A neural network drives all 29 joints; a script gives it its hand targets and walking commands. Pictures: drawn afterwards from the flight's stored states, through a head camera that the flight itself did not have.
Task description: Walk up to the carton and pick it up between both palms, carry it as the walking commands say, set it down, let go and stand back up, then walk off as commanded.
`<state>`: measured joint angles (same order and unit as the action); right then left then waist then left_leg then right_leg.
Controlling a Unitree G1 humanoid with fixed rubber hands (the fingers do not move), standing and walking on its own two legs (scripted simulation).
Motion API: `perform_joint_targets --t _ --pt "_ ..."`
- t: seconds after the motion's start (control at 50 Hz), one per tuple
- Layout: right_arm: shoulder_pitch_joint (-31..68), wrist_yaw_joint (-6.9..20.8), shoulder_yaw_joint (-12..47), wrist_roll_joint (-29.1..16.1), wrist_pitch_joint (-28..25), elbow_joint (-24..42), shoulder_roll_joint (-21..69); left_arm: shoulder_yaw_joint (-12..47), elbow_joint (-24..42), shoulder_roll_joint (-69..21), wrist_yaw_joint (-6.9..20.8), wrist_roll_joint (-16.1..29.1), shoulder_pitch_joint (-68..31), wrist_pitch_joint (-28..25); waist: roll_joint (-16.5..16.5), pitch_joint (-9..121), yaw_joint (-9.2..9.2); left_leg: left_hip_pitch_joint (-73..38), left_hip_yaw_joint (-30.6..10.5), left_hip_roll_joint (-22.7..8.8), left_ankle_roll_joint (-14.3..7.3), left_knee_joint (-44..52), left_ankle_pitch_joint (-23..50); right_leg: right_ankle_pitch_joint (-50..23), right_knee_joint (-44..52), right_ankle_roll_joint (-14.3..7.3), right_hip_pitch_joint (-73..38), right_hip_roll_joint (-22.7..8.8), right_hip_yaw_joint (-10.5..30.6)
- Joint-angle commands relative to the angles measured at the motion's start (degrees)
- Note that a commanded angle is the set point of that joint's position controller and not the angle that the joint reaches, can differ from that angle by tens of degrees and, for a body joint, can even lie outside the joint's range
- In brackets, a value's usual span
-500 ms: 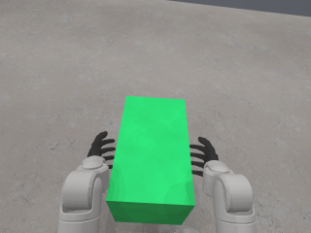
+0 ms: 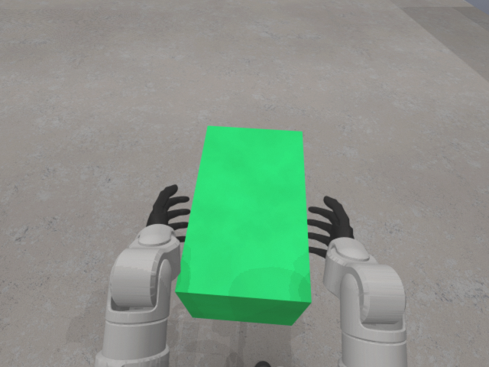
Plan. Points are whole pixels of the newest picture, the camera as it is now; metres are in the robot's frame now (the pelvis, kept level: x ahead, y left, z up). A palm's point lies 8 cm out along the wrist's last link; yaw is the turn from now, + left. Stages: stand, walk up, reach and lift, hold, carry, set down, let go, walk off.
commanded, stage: carry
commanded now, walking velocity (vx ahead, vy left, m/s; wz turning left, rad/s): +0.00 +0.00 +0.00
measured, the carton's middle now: (248, 222) +0.37 -0.05 +0.01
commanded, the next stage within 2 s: none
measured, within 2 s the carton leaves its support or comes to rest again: neither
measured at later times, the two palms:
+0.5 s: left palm (141, 309) +0.21 +0.11 +0.10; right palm (354, 310) +0.19 -0.15 +0.10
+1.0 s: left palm (125, 333) +0.20 +0.13 +0.06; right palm (332, 330) +0.17 -0.13 +0.06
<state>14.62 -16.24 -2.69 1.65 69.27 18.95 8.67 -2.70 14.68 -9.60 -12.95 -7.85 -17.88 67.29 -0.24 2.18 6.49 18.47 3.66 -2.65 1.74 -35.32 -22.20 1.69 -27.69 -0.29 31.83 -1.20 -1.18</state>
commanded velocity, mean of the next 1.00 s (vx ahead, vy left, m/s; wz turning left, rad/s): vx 0.00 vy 0.00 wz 0.00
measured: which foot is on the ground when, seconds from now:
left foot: down 0.00-1.00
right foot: down 0.00-0.86, up 0.88-1.00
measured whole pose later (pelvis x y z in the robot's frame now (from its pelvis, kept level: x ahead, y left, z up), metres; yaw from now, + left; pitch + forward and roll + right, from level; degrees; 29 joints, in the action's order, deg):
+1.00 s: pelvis -0.10 +0.02 +0.01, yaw -3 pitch +2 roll -2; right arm 14.3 -9.1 -6.4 8.0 60.3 -4.4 8.6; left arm -4.1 -6.1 -8.9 -9.6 -9.6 -15.9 60.4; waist 0.5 6.4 0.4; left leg 19.6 6.1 -2.6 -2.6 -33.4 -16.2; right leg 15.9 -40.2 0.7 25.3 -1.7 -4.9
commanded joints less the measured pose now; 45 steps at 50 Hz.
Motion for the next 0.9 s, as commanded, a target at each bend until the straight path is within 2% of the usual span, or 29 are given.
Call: perform_joint_targets --t 0.0,0.02,0.04,0.08,0.12,0.14,0.2,0.24,0.26,0.28,0.34,0.36,0.38,0.42,0.44,0.46,0.54,0.56,0.58,0.64,0.66,0.68,0.72,0.76,0.78,0.8,0.82,0.84,0.88 --pt "25.08 14.84 32.38 -20.0 -2.18 7.07 60.63 24.16 6.92 -56.54 9.3 16.47 -10.77 -1.43 7.56 30.18 -6.47 -17.12 -10.55 -12.4 -3.04 13.75 17.97 5.41 -1.51 0.36 -13.36 -6.38 1.45" --pt "23.61 14.88 31.89 -18.84 -2.06 5.38 59.72 23.74 5.2 -55.95 9.53 16.46 -10.64 -1.11 7.75 26.21 -7.05 -17.32 -11.05 -15.31 -5.01 13.1 24.02 9.18 -2.37 1.87 -8.86 -4.37 -0.41" --pt "22.38 14.95 30.65 -18.33 -2.45 4.48 60.78 27.03 7.83 -57.16 10.19 18.62 -14.07 -1.04 10.37 23.37 -5.94 -10.4 -10.0 -16.09 -6.0 14.26 16.28 11.35 -3.26 3.05 -9.24 -3.49 -2.75" --pt "22.73 15.05 31.16 -16.64 -2.92 7.36 63.06 31.83 12.58 -60.51 11.96 22.5 -18.67 -0.66 8.46 19.4 -6.85 1.01 -2.34 -10.06 -4.79 15.27 2.82 5.19 -5.9 1.74 -17.87 -3.79 -2.17" --pt "25.85 14.23 27.47 -14.36 -3.73 7.52 60.94 32.86 13.34 -60.12 12.65 24.88 -26.7 -0.94 5.77 15.22 -6.6 3.41 -1.08 -8.78 -3.61 14.38 0.96 1.3 -3.54 0.65 -19.11 -3.64 -3.54" --pt "22.96 13.6 25.61 -12.41 -3.39 4.44 60.02 33.87 13.83 -59.43 12.91 26.35 -28.75 -0.68 4.04 14.66 -6.47 0.16 -0.46 -8.27 -3.66 10.83 8.76 -2.2 -0.65 0.3 -17.88 -4.12 -3.47" --pt "23.2 12.07 25.27 -10.74 -4.31 5.84 58.55 34.06 10.93 -58.5 13.87 28.17 -26.72 -0.44 -2.31 20.72 -5.46 -5.76 0.94 -5.56 -2.41 5.1 16.55 -12.06 0.25 -0.88 -18.82 -7.86 0.5" --pt "22.36 12.23 24.66 -10.22 -3.18 3.27 57.3 31.87 7.02 -56.58 13.94 26.37 -22.91 0.52 0.14 18.52 -5.99 -7.44 0.43 -4.41 -2.86 6.69 4.66 9.52 7.36 -0.24 -12.35 -7.31 2.43" --pt "21.16 12.47 24.44 -10.17 -3.12 1.34 58.89 32.27 7.57 -56.66 14.19 26.91 -23.93 0.61 -0.24 19.37 -5.97 -4.69 -2.71 -5.45 -4.4 7.73 0.25 14.66 8.11 -0.55 -14.07 -7.27 3.43" --pt "22.86 12.45 25.15 -10.41 -2.62 1.88 58.56 30.14 5.16 -56.13 14.15 25.41 -22.48 0.97 -2.75 17.38 -6.01 -3.23 -1.48 -3.96 -3.71 6.78 -2.12 21.75 11.53 0.24 -12.83 -7.92 4.12" --pt "27.28 13.23 27.07 -12.93 -2.82 2.65 60.82 28.72 5.78 -56.21 13.65 24.41 -23.92 -0.03 -5.07 19.65 -6.04 -0.67 -3.6 -3.82 -4.07 7.99 -2.18 23.04 11.13 0.49 -15.34 -7.93 3.47" --pt "26.29 13.65 27.06 -13.5 -2.76 2.66 60.31 28.72 3.69 -57.13 13.43 23.83 -21.95 -0.09 -1.23 18.77 -6.11 0.05 -4.74 -4.68 -3.89 10.09 -2.86 20.57 8.33 0.53 -14.87 -6.61 1.85" --pt "28.38 14.05 28.0 -14.53 -2.83 3.09 61.4 28.48 6.3 -57.0 13.18 23.63 -24.79 -0.85 -1.66 19.54 -6.29 0.1 -4.8 -5.22 -4.29 10.85 -1.47 16.61 6.34 0.53 -16.54 -5.56 -0.86" --pt "31.12 14.97 29.54 -16.69 -3.1 4.44 61.96 27.08 5.41 -57.79 12.69 21.65 -22.8 -1.29 1.03 20.48 -6.78 0.86 -4.31 -5.21 -3.69 11.44 -1.69 15.03 6.45 0.33 -17.99 -6.37 0.87" --pt "32.47 15.05 29.85 -17.29 -3.29 4.9 62.55 26.86 4.69 -58.62 12.36 21.15 -22.58 -1.15 1.06 20.38 -6.79 4.43 -4.47 -5.55 -3.8 12.09 -2.53 11.63 3.71 0.62 -21.19 -5.35 -2.31" --pt "32.53 15.22 30.08 -18.32 -3.25 3.53 63.23 25.45 3.76 -58.42 11.78 19.83 -21.47 -1.24 2.8 21.11 -7.0 4.18 -4.35 -4.95 -3.76 11.64 -4.28 14.25 4.62 -0.03 -20.8 -6.33 0.22" --pt "31.11 16.15 28.76 -17.46 -3.55 0.89 61.53 24.33 2.39 -57.56 11.54 18.18 -21.98 -2.1 3.18 19.62 -6.92 4.46 -4.52 -5.49 -3.92 12.48 -5.93 16.48 4.51 -0.21 -18.71 -5.55 -0.47" --pt "32.01 15.94 29.58 -18.11 -3.69 2.29 63.41 25.08 3.0 -59.42 11.94 19.76 -22.88 -2.02 2.2 19.92 -6.95 7.58 -5.75 -6.04 -5.0 13.14 -10.71 16.12 1.73 0.42 -21.56 -4.4 -2.36" --pt "31.87 15.17 29.27 -17.57 -4.09 1.94 61.59 23.72 2.66 -57.32 11.69 19.22 -21.55 -2.71 1.92 20.36 -7.16 8.31 -4.61 -5.58 -4.11 11.47 -7.57 15.56 0.11 0.11 -21.71 -4.34 -2.55" --pt "30.42 15.64 22.34 -11.84 -5.64 -11.56 55.26 16.86 -11.03 -51.18 12.12 14.25 -21.61 -4.44 -2.76 17.1 -7.07 6.18 -0.77 -3.0 -3.81 6.19 -8.4 23.92 5.79 -0.7 -14.38 -5.21 0.33" --pt "30.78 15.4 22.26 -11.39 -7.62 -9.83 55.56 17.81 -8.79 -52.9 13.04 15.97 -23.79 -6.03 -5.31 19.05 -6.92 5.85 -0.54 -2.5 -3.73 3.28 -6.95 24.28 8.88 -0.71 -16.27 -6.58 2.26" --pt "31.68 15.31 30.33 -16.83 -7.4 2.76 63.08 25.18 4.23 -59.73 13.2 21.33 -24.29 -5.96 -10.87 18.95 -6.56 1.73 2.38 0.5 -2.85 -2.92 -5.51 30.86 15.77 0.24 -12.2 -9.37 6.39" --pt "27.35 15.09 27.75 -14.88 -7.61 -2.13 62.8 25.09 0.62 -59.42 14.25 21.8 -23.52 -5.8 -13.71 22.97 -5.5 -10.55 6.12 4.13 -3.71 -9.71 -2.59 33.9 22.44 1.1 -4.58 -11.35 6.21" --pt "28.67 14.46 26.88 -14.92 -7.61 2.5 63.28 28.6 5.52 -62.85 14.15 24.43 -27.65 -4.84 -9.03 22.81 -4.68 -11.3 6.68 4.55 -4.25 -5.32 -1.86 29.62 20.83 3.36 -4.1 -8.72 1.5" --pt "28.52 14.05 27.85 -15.52 -7.62 4.09 63.72 29.32 6.79 -61.52 13.89 24.22 -26.05 -4.67 -9.75 25.15 -4.54 -11.2 6.19 4.53 -4.68 -1.66 -1.21 26.37 18.01 4.51 -8.19 -7.36 -0.94" --pt "23.41 14.45 27.3 -15.17 -6.92 2.44 62.38 29.84 4.5 -61.36 13.54 23.37 -21.78 -4.03 -2.07 25.22 -4.1 -13.06 -0.27 0.37 -7.16 6.74 -3.3 20.51 8.66 4.92 -7.02 -4.18 -4.18" --pt "28.0 14.49 27.3 -15.82 -6.86 2.65 62.89 29.97 7.87 -61.16 12.76 23.26 -26.96 -4.46 8.36 23.69 -5.14 -5.22 -10.29 -6.52 -7.75 18.26 -6.31 12.08 -3.11 2.97 -13.07 -2.03 -4.3" --pt "26.56 14.95 28.33 -16.22 -6.79 2.33 61.83 28.91 3.84 -59.6 13.14 22.01 -21.01 -4.31 11.1 22.47 -5.84 -1.75 -14.38 -12.06 -9.82 18.57 -9.45 14.03 -9.41 2.79 -12.22 -1.01 -5.62" --pt "27.08 16.2 23.57 -13.65 -8.73 -5.1 58.12 25.85 -2.82 -57.41 13.18 18.61 -21.89 -6.09 14.32 21.16 -6.15 3.16 -14.17 -14.83 -11.45 21.76 -14.89 16.42 -19.03 1.98 -11.98 0.06 -4.2"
